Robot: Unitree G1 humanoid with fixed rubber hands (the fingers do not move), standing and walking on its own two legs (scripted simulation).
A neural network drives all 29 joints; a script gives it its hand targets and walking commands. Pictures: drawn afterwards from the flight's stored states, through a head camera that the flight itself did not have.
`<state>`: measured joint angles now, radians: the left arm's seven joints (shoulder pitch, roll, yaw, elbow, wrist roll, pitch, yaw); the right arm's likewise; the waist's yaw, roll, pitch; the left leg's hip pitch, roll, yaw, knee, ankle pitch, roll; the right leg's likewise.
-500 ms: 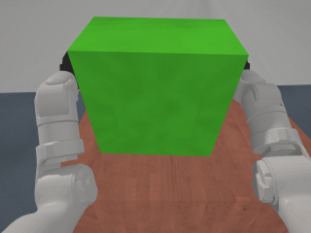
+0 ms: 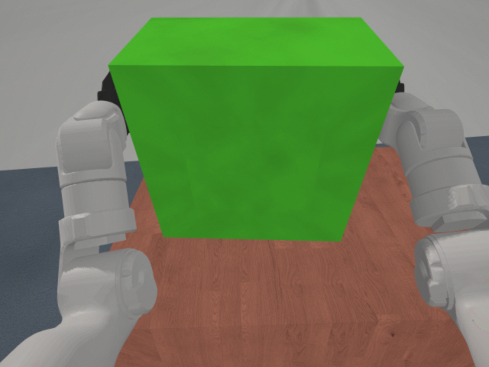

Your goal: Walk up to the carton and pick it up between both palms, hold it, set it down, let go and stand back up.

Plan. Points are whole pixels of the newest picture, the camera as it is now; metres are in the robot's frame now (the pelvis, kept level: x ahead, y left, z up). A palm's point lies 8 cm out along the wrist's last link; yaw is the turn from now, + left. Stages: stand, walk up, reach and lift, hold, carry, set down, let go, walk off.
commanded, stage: hold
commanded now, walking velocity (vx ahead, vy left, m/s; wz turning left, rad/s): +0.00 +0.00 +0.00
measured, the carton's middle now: (252, 137) +0.37 -0.01 +0.27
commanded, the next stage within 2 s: none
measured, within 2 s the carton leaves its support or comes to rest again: neither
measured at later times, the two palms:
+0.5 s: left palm (110, 95) +0.35 +0.18 +0.35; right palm (399, 79) +0.36 -0.20 +0.36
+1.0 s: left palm (113, 102) +0.35 +0.18 +0.34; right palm (397, 85) +0.36 -0.21 +0.35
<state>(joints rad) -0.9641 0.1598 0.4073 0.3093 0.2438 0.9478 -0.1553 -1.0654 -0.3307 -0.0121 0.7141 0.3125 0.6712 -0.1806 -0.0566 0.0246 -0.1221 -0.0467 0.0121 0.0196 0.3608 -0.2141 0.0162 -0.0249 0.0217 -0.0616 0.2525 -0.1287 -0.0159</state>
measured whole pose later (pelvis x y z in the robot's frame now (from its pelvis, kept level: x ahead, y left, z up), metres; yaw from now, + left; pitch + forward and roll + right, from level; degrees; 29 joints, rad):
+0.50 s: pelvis -0.01 -0.01 +0.00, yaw +1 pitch -2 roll -1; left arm -1.14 0.25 0.33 0.58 0.16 0.92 -0.13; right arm -1.24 -0.37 -0.06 0.92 0.30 0.70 -0.15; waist -0.05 -0.01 -0.20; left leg -0.15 0.01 0.00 0.37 -0.19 0.00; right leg -0.13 0.02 -0.08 0.28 -0.12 -0.03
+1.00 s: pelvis +0.00 -0.02 +0.00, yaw +1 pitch -3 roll -1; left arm -1.07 0.24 0.35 0.48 0.17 0.96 -0.13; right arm -1.19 -0.36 0.02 0.83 0.35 0.73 -0.20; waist -0.04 0.01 -0.20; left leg -0.12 0.03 -0.01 0.36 -0.20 -0.01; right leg -0.09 0.04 -0.09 0.26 -0.12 -0.04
